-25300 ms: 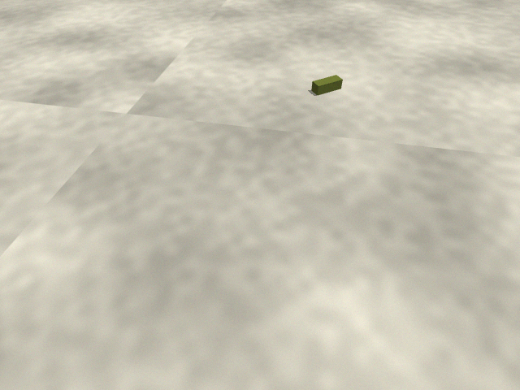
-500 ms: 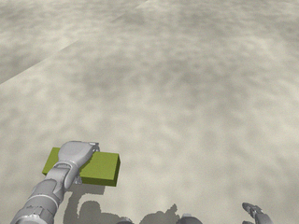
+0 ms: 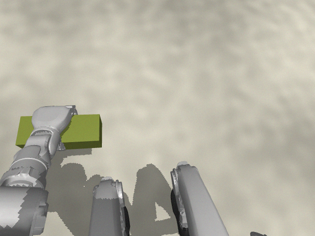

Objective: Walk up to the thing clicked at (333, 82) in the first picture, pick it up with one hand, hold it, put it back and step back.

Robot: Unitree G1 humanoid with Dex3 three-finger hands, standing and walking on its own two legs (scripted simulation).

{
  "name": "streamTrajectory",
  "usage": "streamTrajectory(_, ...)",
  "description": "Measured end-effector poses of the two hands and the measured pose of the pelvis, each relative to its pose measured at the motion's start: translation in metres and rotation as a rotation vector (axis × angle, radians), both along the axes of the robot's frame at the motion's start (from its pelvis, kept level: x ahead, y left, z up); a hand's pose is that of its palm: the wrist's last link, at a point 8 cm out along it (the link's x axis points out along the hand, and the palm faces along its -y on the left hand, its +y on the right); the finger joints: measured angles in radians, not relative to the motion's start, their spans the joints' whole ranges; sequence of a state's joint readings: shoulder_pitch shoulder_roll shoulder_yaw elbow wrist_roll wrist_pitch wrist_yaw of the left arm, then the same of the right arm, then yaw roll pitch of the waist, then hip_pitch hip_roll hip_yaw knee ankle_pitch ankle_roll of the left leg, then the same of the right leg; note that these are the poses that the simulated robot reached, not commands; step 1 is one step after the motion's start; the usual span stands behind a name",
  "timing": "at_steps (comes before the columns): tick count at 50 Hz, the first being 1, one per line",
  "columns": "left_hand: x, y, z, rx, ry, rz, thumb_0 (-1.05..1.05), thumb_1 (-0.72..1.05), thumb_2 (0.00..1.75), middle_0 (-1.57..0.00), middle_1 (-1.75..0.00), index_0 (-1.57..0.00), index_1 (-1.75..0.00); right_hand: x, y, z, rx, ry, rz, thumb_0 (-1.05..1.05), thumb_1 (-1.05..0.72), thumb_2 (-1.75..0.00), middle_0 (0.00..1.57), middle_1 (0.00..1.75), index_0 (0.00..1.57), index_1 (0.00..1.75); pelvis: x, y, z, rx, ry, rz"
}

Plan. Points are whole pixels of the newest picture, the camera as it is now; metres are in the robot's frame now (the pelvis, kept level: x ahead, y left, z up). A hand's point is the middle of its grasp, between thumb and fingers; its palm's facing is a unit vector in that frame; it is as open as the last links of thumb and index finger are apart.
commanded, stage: crouch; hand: left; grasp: from above
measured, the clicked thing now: (63, 132) +0.44 +0.23 -0.17
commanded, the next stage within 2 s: lower in 1.04 s
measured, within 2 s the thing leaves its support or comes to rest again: neither
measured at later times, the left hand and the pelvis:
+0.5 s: hand (69, 133) +0.47 +0.24 -0.27, palm faces -0.46 +0.01 -0.89, open 10.9 cm; pelvis +0.00 -0.01 -0.11, yaw -1 degrees
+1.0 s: hand (74, 136) +0.48 +0.24 -0.33, palm faces -0.45 +0.02 -0.89, open 10.9 cm; pelvis -0.01 +0.00 -0.17, yaw -3 degrees
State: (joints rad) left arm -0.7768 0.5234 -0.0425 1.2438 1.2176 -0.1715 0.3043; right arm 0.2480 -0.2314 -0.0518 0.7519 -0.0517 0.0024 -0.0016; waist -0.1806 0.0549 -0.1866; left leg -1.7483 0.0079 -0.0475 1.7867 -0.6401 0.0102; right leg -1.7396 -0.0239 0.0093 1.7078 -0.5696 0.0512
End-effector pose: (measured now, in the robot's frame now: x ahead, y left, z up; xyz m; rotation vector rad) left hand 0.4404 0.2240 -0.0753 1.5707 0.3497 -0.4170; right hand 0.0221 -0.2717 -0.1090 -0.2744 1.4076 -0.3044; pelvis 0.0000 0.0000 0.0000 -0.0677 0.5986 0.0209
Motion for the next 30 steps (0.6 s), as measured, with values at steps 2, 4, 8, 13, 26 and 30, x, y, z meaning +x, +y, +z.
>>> streamTrajectory(2, 0.002, 0.0, -0.02, -0.011, 0.012, -0.007, -0.01, -0.07, 0.54, -0.57, -0.62, -0.59, -0.6, 0.001, 0.001, -0.012, 0.006, 0.005, 0.015, 0.01, -0.9, -0.9, 0.21, 0.3, 0.21, 0.3, -0.001, 0.0, -0.013, -0.004, 0.018, 0.001)
streamTrajectory(4, 0.005, 0.0, -0.038, -0.022, 0.014, -0.016, -0.01, -0.07, 0.54, -0.57, -0.61, -0.59, -0.59, 0.004, 0.001, -0.023, 0.009, 0.009, 0.032, 0.01, -0.9, -0.9, 0.21, 0.3, 0.21, 0.3, 0.0, -0.001, -0.026, -0.008, 0.035, 0.002)
streamTrajectory(8, 0.011, 0.003, -0.068, -0.036, -0.006, -0.025, 0.0, -0.07, 0.53, -0.58, -0.6, -0.6, -0.58, 0.012, -0.001, -0.043, 0.011, 0.015, 0.077, 0.01, -0.89, -0.9, 0.21, 0.3, 0.21, 0.3, 0.001, -0.003, -0.049, -0.016, 0.056, 0.005)
streamTrajectory(13, 0.022, 0.011, -0.097, -0.027, -0.029, -0.011, 0.0, -0.06, 0.53, -0.58, -0.58, -0.61, -0.56, 0.024, -0.007, -0.064, 0.011, 0.017, 0.122, 0.01, -0.9, -0.9, 0.21, 0.3, 0.21, 0.3, 0.001, -0.004, -0.072, -0.025, 0.07, 0.01)
streamTrajectory(26, 0.036, 0.016, -0.137, -0.03, -0.009, 0.016, 0.0, -0.08, 0.54, -0.6, -0.58, -0.62, -0.55, 0.017, -0.014, -0.097, 0.035, 0.065, 0.151, 0.01, -0.9, -0.9, 0.21, 0.3, 0.2, 0.3, -0.002, -0.007, -0.109, -0.035, 0.057, 0.003)
streamTrajectory(30, 0.037, 0.014, -0.15, -0.039, -0.002, 0.005, 0.0, -0.07, 0.54, -0.59, -0.58, -0.61, -0.56, 0.005, -0.014, -0.105, 0.037, 0.083, 0.141, 0.01, -0.9, -0.9, 0.21, 0.3, 0.2, 0.3, -0.005, -0.008, -0.121, -0.04, 0.046, -0.001)
